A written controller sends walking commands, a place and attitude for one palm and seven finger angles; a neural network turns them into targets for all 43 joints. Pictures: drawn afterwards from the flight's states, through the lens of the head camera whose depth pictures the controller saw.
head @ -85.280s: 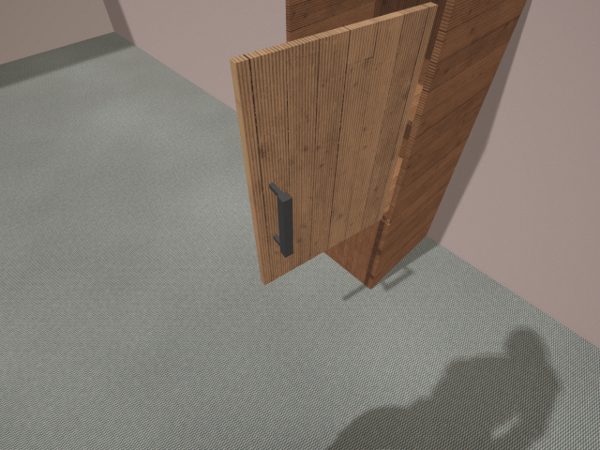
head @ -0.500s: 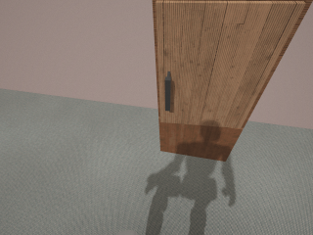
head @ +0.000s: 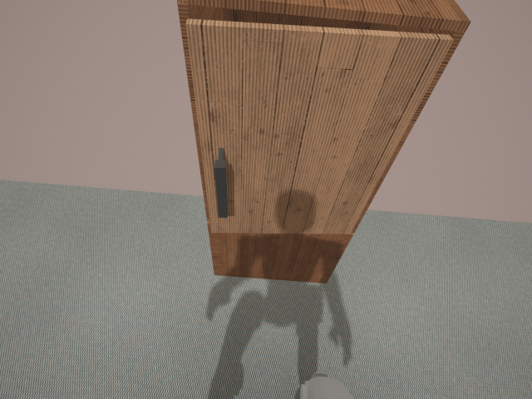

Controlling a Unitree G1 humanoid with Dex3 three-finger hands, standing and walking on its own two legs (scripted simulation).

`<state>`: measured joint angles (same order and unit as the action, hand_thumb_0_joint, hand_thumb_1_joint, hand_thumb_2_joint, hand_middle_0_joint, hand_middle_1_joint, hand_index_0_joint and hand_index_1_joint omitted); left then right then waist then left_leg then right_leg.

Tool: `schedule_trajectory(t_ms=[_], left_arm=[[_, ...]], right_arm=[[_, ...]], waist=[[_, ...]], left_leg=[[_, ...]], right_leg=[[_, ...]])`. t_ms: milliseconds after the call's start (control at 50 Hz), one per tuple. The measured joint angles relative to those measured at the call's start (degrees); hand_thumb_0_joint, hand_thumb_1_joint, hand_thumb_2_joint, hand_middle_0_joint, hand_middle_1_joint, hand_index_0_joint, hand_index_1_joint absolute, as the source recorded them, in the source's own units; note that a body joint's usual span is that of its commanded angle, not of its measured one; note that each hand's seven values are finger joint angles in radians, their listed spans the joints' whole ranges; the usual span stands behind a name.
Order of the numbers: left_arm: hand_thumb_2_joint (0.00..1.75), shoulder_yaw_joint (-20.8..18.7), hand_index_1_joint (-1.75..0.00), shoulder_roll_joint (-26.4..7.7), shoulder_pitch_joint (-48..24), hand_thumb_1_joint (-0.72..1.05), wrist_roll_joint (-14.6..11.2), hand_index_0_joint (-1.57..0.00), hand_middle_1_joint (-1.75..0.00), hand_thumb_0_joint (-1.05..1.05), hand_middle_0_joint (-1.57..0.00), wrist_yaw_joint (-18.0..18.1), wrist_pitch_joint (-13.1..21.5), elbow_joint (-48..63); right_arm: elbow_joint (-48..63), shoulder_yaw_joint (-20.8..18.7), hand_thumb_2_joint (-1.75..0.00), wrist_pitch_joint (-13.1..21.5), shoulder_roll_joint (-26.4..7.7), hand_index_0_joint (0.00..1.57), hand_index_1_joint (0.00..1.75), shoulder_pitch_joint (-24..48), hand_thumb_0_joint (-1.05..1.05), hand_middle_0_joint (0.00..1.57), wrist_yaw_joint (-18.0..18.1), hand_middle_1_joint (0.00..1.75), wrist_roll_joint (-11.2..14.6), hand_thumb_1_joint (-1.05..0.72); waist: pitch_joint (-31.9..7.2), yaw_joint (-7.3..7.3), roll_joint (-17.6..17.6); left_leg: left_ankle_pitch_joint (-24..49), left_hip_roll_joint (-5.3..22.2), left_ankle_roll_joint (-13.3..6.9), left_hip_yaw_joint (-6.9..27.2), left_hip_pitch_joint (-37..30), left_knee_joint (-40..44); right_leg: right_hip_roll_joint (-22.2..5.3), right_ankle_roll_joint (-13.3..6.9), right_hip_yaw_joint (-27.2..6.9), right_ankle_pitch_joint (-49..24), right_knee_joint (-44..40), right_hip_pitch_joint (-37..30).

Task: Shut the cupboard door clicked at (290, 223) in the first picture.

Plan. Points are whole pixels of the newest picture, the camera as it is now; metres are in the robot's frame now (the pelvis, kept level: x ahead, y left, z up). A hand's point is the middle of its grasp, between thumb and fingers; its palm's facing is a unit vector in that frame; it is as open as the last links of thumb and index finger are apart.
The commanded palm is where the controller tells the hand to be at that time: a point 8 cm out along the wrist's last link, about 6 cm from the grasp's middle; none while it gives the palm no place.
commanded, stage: take the last steps up to it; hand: left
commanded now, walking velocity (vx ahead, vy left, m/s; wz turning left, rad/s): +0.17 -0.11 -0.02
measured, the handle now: (222, 184) +0.56 +0.11 -0.10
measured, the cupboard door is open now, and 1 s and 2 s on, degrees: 5 5 5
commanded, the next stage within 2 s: come to a stop and stand still in 0.04 s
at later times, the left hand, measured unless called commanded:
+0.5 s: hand (188, 389) +0.16 +0.13 -0.19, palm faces +0.10 -0.97 -0.21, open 7.3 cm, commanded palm none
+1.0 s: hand out of the picture +0.11 +0.10 -0.19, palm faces +0.05 -0.97 -0.22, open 7.4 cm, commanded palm none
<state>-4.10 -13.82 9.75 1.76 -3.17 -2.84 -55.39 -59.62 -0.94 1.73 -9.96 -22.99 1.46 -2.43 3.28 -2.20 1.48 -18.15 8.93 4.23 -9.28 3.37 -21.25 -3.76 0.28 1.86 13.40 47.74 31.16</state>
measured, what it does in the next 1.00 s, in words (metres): steps to the right: right foot, then left foot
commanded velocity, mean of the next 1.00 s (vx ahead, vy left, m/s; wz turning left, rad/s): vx -0.09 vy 0.04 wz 0.00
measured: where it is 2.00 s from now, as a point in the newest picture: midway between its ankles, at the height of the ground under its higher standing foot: outside the picture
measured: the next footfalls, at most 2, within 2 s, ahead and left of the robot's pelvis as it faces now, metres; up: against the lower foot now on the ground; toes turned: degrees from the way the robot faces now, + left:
right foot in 0.10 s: +0.15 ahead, -0.17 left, +0.00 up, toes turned -5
left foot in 0.44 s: +0.18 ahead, +0.04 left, +0.00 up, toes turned +5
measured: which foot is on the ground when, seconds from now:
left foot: down 0.00-0.10, up 0.12-0.42, down 0.44-1.00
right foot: up 0.00-0.08, down 0.10-0.48, up 0.50-0.74, down 0.76-1.00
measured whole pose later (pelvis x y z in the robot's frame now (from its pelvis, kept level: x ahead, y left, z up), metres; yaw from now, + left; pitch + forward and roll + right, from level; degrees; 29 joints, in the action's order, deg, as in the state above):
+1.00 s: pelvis +0.06 -0.09 -0.03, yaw +1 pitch -3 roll -1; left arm -0.4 -10.3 16.6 1.3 3.0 -2.0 -53.1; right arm -52.2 -2.0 -1.3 -10.4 -15.3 -0.3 -1.5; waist 0.5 -0.5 0.6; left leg -15.2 -0.6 -3.3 -3.2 21.5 -39.8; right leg -0.3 -0.7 -0.5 28.7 45.0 16.0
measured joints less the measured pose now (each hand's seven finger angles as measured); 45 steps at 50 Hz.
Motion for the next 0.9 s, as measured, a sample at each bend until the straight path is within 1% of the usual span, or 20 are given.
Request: schedule_trajectory(t_ms=[80, 100, 120, 160, 200, 220, 300, 400, 420, 440, 500, 560, 620, 680, 720, 760, 780, 820, 860, 900], left_arm=[[0.90, 0.4, -0.30, 0.0, -1.3, 0.91, 0.0, -0.19, -0.29, 0.01, -0.20, -0.1, 1.4, 0.4], [0.90, 0.5, -0.30, -0.1, -1.4, 0.91, 0.1, -0.19, -0.29, 0.01, -0.20, 0.1, 2.5, 0.6], [0.90, 0.4, -0.30, 0.5, -1.8, 0.91, 0.0, -0.19, -0.29, 0.00, -0.20, 0.6, 3.4, 0.2], [0.90, 1.0, -0.30, 2.1, -2.2, 0.91, -0.3, -0.19, -0.29, 0.00, -0.20, 1.5, 4.0, -0.3], [0.90, 1.7, -0.30, 3.4, -1.8, 0.91, -0.4, -0.19, -0.29, 0.00, -0.20, 2.4, 4.1, -0.9], [0.90, 2.1, -0.30, 4.0, -1.5, 0.91, -0.4, -0.20, -0.29, 0.00, -0.20, 2.8, 4.1, -1.2], [0.90, 2.3, -0.30, 4.6, -0.4, 0.93, -0.1, -0.20, -0.30, 0.00, -0.20, 4.4, 3.8, -2.3], [0.90, 2.1, -0.30, 4.5, 0.3, 0.93, -0.3, -0.20, -0.30, 0.00, -0.21, 5.0, 2.9, -2.9], [0.90, 1.9, -0.30, 4.5, 0.5, 0.92, -0.4, -0.20, -0.30, 0.00, -0.21, 5.0, 2.6, -2.9], [0.90, 1.8, -0.30, 4.3, 0.7, 0.92, -0.5, -0.20, -0.30, 0.00, -0.21, 5.1, 2.3, -3.0], [0.90, 1.5, -0.30, 3.3, 0.7, 0.92, -0.8, -0.20, -0.30, 0.00, -0.20, 5.7, 1.0, -2.6], [0.90, 1.2, -0.30, 2.6, 0.3, 0.91, -0.8, -0.20, -0.30, 0.00, -0.20, 5.8, -0.3, -2.0], [0.90, 0.9, -0.30, 2.3, 0.0, 0.91, -0.8, -0.20, -0.30, 0.00, -0.20, 5.6, -0.6, -1.3], [0.90, 1.0, -0.30, 1.9, 0.3, 0.91, -0.8, -0.20, -0.30, 0.00, -0.20, 5.4, -0.5, -0.5], [0.90, 1.4, -0.30, 1.8, 0.9, 0.91, -1.0, -0.20, -0.30, 0.00, -0.20, 5.5, 0.2, -0.4], [0.90, 2.0, -0.30, 1.1, 3.1, 0.91, -0.8, -0.20, -0.30, 0.00, -0.20, 5.8, 2.1, 0.7], [0.90, 2.0, -0.30, 1.2, 4.0, 0.91, -0.5, -0.20, -0.30, 0.00, -0.20, 6.1, 2.8, 0.9], [0.90, 2.8, -0.30, 2.6, 4.9, 0.91, 0.2, -0.20, -0.30, 0.00, -0.20, 6.4, 3.2, 0.8], [0.90, 3.4, -0.30, 3.7, 6.1, 0.91, 0.3, -0.20, -0.30, 0.00, -0.20, 6.4, 3.4, 1.3], [0.90, 3.6, -0.30, 3.9, 7.0, 0.91, 0.2, -0.20, -0.30, 0.00, -0.20, 6.5, 3.2, 1.9]], right_arm=[[-1.2, -0.9, -0.90, -0.7, -0.6, 0.20, 0.30, -1.1, 0.00, 0.21, -0.5, 0.30, 0.3, -0.90], [-1.6, -1.0, -0.90, -0.9, -0.7, 0.20, 0.30, -1.4, 0.00, 0.21, -0.7, 0.30, 0.7, -0.90], [-2.3, -1.2, -0.90, -1.5, -1.2, 0.20, 0.30, -0.4, 0.00, 0.21, -0.8, 0.30, 1.1, -0.90], [-2.4, -1.6, -0.90, -2.6, -2.2, 0.20, 0.30, 1.9, 0.01, 0.21, -0.6, 0.30, 1.5, -0.90], [-1.8, -1.7, -0.90, -2.6, -2.6, 0.20, 0.30, 4.1, 0.01, 0.20, -0.3, 0.30, 1.5, -0.91], [-1.3, -1.6, -0.90, -2.4, -2.7, 0.20, 0.30, 5.2, 0.01, 0.20, -0.2, 0.30, 1.5, -0.91], [0.9, -1.0, -0.90, -2.0, -1.9, 0.20, 0.30, 8.9, 0.01, 0.20, -0.1, 0.29, 1.9, -0.91], [2.7, -0.7, -0.90, -3.0, -0.7, 0.20, 0.30, 13.1, 0.00, 0.20, -0.6, 0.29, 1.9, -0.91], [3.0, -0.7, -0.90, -3.1, -0.5, 0.20, 0.30, 13.7, 0.00, 0.20, -0.7, 0.29, 1.8, -0.91], [3.2, -0.8, -0.90, -3.2, -0.4, 0.20, 0.30, 14.1, 0.00, 0.20, -0.8, 0.29, 1.7, -0.91], [4.1, -0.4, -0.90, -3.4, 0.5, 0.20, 0.30, 15.4, 0.00, 0.20, -0.7, 0.30, 1.3, -0.91], [5.4, 0.1, -0.90, -3.4, 0.8, 0.20, 0.30, 16.7, 0.00, 0.20, -0.1, 0.30, 0.9, -0.91], [6.1, 0.2, -0.90, -3.5, 0.3, 0.20, 0.30, 17.8, 0.00, 0.20, 0.3, 0.30, 0.7, -0.91], [6.0, -0.1, -0.90, -3.7, -0.3, 0.20, 0.30, 18.2, 0.00, 0.21, 0.3, 0.30, 0.7, -0.90], [5.8, -0.5, -0.90, -3.5, -0.9, 0.20, 0.30, 17.8, 0.00, 0.21, 0.0, 0.30, 1.2, -0.90], [6.7, -1.1, -0.90, -3.4, -1.4, 0.20, 0.30, 16.5, 0.00, 0.21, -0.7, 0.30, 1.7, -0.90], [7.2, -1.4, -0.90, -3.3, -1.8, 0.20, 0.30, 16.1, 0.00, 0.21, -1.0, 0.30, 1.6, -0.90], [7.9, -2.6, -0.90, -3.6, -3.1, 0.20, 0.30, 15.2, 0.00, 0.20, -1.1, 0.30, 1.6, -0.90], [8.1, -3.2, -0.90, -4.0, -3.7, 0.20, 0.30, 13.5, 0.00, 0.20, -1.3, 0.30, 1.7, -0.91], [7.9, -3.0, -0.90, -4.3, -3.1, 0.20, 0.30, 11.6, 0.00, 0.20, -1.4, 0.30, 1.7, -0.91]], waist=[[0.9, -1.04, -1.0], [0.7, -0.84, -0.7], [1.3, -0.43, -1.6], [2.5, -0.49, -3.3], [2.6, -0.29, -3.7], [2.4, -0.15, -3.7], [1.0, 0.89, -3.0], [0.4, 2.57, -2.5], [0.4, 2.78, -2.4], [0.3, 2.96, -2.2], [0.8, 3.95, 0.0], [1.8, 4.16, 0.2], [3.0, 4.11, -0.9], [3.6, 3.99, -1.9], [3.0, 3.92, -2.7], [1.5, 4.14, -2.0], [1.1, 4.13, -2.1], [1.2, 2.75, -4.9], [0.5, 1.67, -6.3], [-0.6, 1.26, -5.1]], left_leg=[[-5.3, 2.1, 2.2, -0.5, -0.5, -5.7], [-7.3, 2.4, 1.3, -0.3, 1.3, -10.6], [-10.7, 2.6, -0.1, 2.1, 4.1, -18.3], [-13.6, 0.6, -2.4, 6.7, 10.5, -33.2], [-11.7, -1.7, -3.0, 7.3, 15.9, -41.3], [-10.5, -2.6, -2.9, 6.9, 17.9, -42.3], [-7.1, -5.4, -2.4, 5.6, 20.3, -31.7], [-0.7, -7.4, -2.0, 5.7, 17.3, -17.1], [2.2, -7.6, -2.2, 5.8, 16.2, -14.4], [4.9, -7.6, -3.3, 5.8, 15.1, -12.6], [3.0, -8.9, -6.6, 5.0, 14.2, -12.0], [3.8, -8.9, -7.2, 4.9, 14.1, -10.1], [5.6, -8.1, -6.9, 5.4, 14.3, -8.4], [6.7, -7.3, -6.2, 5.7, 14.6, -7.5], [6.9, -6.6, -5.6, 5.8, 15.5, -8.4], [5.0, -6.7, -4.9, 5.4, 18.3, -13.5], [1.7, -6.7, -4.6, 6.2, 19.7, -17.2], [-3.1, -6.6, -4.2, 9.1, 20.9, -22.3], [-3.8, -7.4, -4.2, 9.2, 20.9, -24.4], [-1.4, -8.4, -5.2, 8.1, 19.6, -22.9]], right_leg=[[1.1, -1.2, 2.0, -2.0, -13.0, -6.0], [1.2, -2.0, 1.8, -2.3, -15.0, -7.5], [1.9, -2.1, 2.1, -1.2, -12.8, -6.9], [2.8, -1.9, 3.0, 0.6, -11.8, -8.3], [3.1, -1.7, 3.5, 0.1, -14.7, -10.8], [3.2, -1.8, 3.7, -0.4, -16.4, -12.0], [3.5, -2.5, 4.2, -1.2, -21.0, -15.4], [3.8, -2.4, 4.8, 1.4, -19.4, -17.2], [3.7, -2.2, 5.0, 2.3, -18.3, -17.3], [3.7, -2.0, 5.1, 3.3, -17.0, -17.2], [2.5, -1.2, 4.0, 6.7, -12.4, -15.9], [3.8, -0.8, 0.1, 16.3, 0.8, -11.7], [4.9, -0.1, -2.2, 18.3, 8.2, -9.7], [4.6, 0.4, -2.7, 17.6, 5.3, -11.0], [4.1, 0.2, -2.6, 14.3, -1.3, -13.1], [2.4, -0.2, -3.3, 0.9, -12.8, -16.4], [2.5, -0.1, -3.4, 3.1, -12.6, -16.5], [4.0, 0.4, -2.0, 8.2, -10.0, -16.9], [4.4, 0.7, -0.6, 9.9, -8.9, -17.6], [3.9, 0.7, -0.2, 10.5, -7.5, -17.6]])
